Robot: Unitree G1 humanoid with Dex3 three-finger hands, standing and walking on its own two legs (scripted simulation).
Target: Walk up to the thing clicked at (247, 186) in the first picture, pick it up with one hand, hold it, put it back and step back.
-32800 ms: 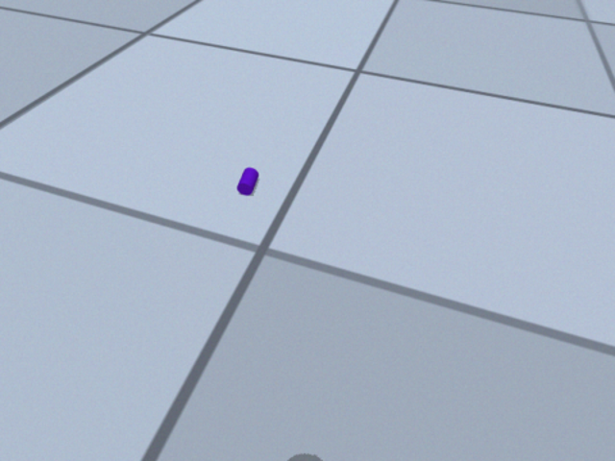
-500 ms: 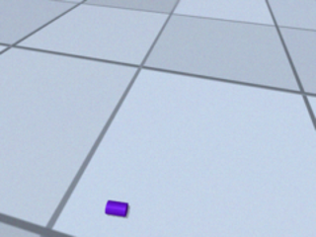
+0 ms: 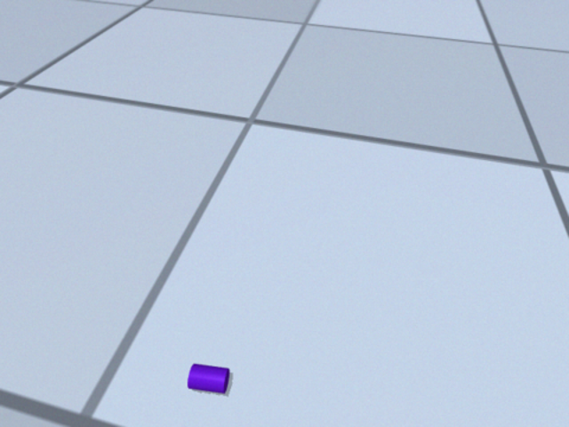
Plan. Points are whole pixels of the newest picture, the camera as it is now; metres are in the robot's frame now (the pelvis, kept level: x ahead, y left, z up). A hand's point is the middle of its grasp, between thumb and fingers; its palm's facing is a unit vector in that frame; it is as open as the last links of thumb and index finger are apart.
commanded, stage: stand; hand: left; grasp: from above
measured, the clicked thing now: (209, 378) +0.43 +0.24 -0.74
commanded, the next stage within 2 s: step back in 0.82 s
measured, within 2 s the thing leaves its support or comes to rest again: neither
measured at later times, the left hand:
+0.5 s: hand out of the picture +0.07 +0.25 -0.16, palm faces +0.00 -0.94 -0.33, open 7.4 cm
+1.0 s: hand out of the picture +0.08 +0.27 -0.17, palm faces +0.00 -0.93 -0.37, open 7.4 cm
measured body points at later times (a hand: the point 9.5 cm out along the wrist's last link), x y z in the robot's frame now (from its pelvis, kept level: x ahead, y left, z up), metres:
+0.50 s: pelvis +0.00 +0.00 +0.00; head +0.00 +0.00 +0.45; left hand +0.07 +0.29 -0.13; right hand +0.07 -0.30 -0.14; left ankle +0.01 +0.14 -0.75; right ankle +0.00 -0.13 -0.75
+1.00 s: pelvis -0.02 +0.01 -0.01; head +0.04 +0.00 +0.43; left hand +0.08 +0.32 -0.14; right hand +0.08 -0.31 -0.14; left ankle +0.01 +0.14 -0.74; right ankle +0.00 -0.13 -0.75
